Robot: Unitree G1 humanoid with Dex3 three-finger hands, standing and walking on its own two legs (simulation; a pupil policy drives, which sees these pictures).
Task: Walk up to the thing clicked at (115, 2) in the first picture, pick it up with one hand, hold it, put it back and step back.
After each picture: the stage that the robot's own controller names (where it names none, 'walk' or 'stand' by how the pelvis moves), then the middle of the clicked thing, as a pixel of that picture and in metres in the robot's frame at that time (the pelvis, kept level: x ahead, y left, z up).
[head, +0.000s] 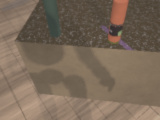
stand; (116, 22) +0.76 -0.13 -0.02
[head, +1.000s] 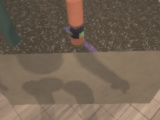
rise first; (76, 23) +0.67 +0.11 +0.01
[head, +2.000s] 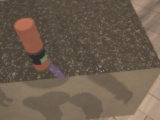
stand; (34, 48) +0.50 +0.25 +0.01
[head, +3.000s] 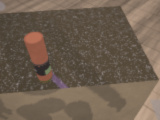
stand; (40, 59) +0.50 +0.23 -0.02
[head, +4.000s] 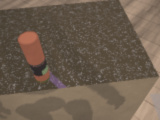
stand; (36, 60) +0.48 +0.24 -0.02
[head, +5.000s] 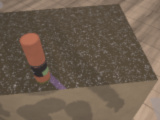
stand; (37, 61) +0.48 +0.24 -0.02
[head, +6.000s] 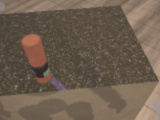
stand; (38, 62) +0.48 +0.24 -0.02
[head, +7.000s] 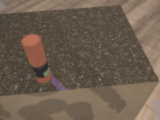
stand; (38, 62) +0.48 +0.24 -0.02
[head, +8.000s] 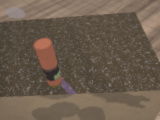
rise first; (49, 65) +0.48 +0.23 -0.02
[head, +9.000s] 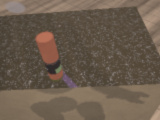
go down; (51, 59) +0.50 +0.22 -0.02
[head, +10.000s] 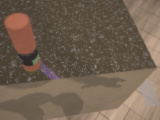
go down; (26, 47) +0.48 +0.21 +0.01
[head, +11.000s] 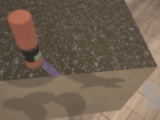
approach; (28, 44) +0.50 +0.21 +0.02
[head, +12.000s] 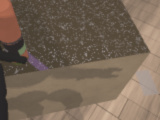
close; (10, 36) +0.51 +0.23 +0.05
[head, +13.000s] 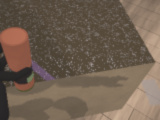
lift; (20, 64) +0.41 +0.21 +0.04
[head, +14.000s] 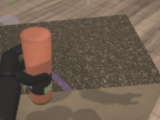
lift; (39, 71) +0.31 +0.17 +0.16
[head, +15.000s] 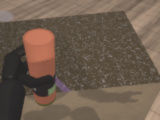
hold; (42, 73) +0.31 +0.15 +0.15
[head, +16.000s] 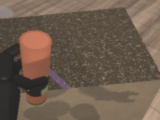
hold; (36, 73) +0.31 +0.17 +0.14
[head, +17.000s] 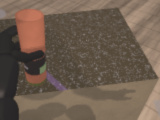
crouch; (33, 52) +0.39 +0.18 +0.16
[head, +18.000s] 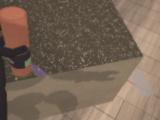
lower; (18, 47) +0.47 +0.20 +0.05
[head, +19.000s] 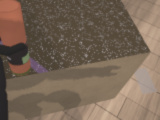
lower; (15, 42) +0.47 +0.20 +0.06
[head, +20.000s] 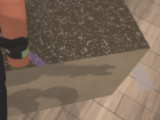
lower; (15, 36) +0.48 +0.19 +0.06
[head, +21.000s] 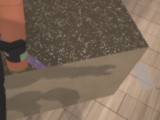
lower; (14, 39) +0.48 +0.19 +0.06
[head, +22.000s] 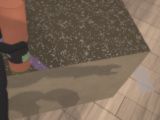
rest; (16, 40) +0.47 +0.20 +0.06
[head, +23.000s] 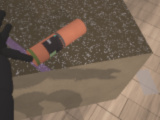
withdraw; (58, 41) +0.55 +0.08 -0.04
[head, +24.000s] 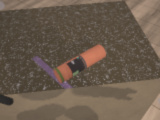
sink last; (80, 62) +0.53 +0.06 -0.07
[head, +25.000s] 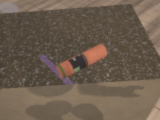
stand; (82, 60) +0.56 +0.08 -0.07
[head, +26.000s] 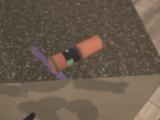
stand; (76, 53) +0.55 +0.08 -0.06
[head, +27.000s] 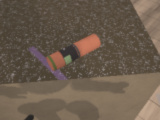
stand; (74, 51) +0.56 +0.09 -0.05
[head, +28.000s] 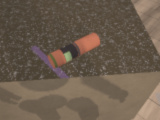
stand; (74, 49) +0.57 +0.09 -0.06
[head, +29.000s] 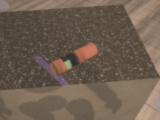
stand; (74, 58) +0.58 +0.10 -0.11
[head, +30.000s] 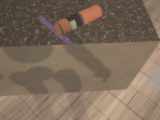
walk; (78, 19) +0.73 +0.06 -0.10
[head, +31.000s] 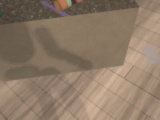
walk; out of the picture +1.01 +0.16 -0.09
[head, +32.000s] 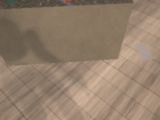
stand; out of the picture +1.20 +0.10 -0.09
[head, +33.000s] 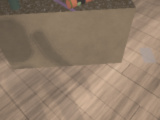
stand; out of the picture +1.18 +0.08 -0.11
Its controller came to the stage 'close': yes
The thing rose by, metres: 0.21
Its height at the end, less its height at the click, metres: -0.09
